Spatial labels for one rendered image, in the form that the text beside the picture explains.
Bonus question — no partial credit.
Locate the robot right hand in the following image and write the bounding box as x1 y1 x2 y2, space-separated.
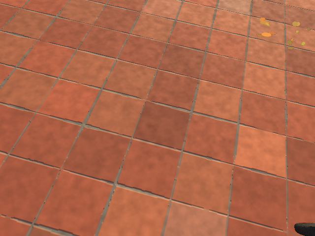
294 222 315 236

